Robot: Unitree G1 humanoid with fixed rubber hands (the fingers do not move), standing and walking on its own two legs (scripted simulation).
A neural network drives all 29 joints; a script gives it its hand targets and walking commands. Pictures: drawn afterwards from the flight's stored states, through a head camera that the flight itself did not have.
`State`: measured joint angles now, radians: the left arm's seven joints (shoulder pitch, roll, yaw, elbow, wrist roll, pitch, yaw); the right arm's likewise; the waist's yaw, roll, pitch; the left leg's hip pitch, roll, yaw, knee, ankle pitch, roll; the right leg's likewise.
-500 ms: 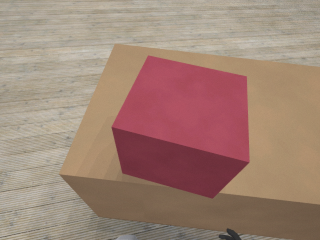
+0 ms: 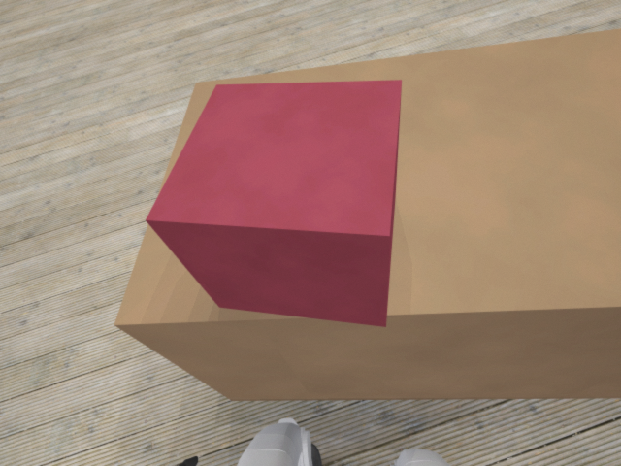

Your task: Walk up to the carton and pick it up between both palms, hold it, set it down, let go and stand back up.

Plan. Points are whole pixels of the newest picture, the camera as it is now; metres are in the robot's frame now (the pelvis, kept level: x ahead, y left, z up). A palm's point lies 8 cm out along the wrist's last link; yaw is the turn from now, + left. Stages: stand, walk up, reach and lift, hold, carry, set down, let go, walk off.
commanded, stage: walk up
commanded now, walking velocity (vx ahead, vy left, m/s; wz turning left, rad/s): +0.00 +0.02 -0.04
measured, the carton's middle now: (301, 205) +0.47 +0.04 +0.02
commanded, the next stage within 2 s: none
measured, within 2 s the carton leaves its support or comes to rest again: neither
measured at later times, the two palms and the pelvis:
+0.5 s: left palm out of the picture -0.04 +0.25 -0.14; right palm out of the picture -0.01 -0.21 -0.11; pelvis -0.03 +0.02 +0.02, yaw +1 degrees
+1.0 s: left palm out of the picture +0.12 +0.27 -0.15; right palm out of the picture -0.08 -0.09 -0.14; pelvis +0.07 +0.06 +0.00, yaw -3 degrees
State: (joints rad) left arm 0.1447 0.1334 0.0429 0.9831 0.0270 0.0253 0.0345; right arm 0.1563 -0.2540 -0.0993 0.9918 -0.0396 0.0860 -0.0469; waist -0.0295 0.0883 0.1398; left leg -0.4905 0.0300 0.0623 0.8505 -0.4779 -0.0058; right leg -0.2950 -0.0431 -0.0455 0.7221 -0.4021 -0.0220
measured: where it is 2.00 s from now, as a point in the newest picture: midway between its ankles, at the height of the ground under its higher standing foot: outside the picture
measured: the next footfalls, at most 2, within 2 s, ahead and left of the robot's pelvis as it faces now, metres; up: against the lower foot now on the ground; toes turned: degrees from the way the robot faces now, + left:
left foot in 0.44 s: -0.05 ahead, +0.10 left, +0.00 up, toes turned +4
right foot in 0.92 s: +0.08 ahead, -0.07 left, +0.00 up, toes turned -9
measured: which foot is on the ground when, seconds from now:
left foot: up 0.00-0.42, down 0.44-1.00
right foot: down 0.00-0.48, up 0.50-0.90, down 0.92-1.00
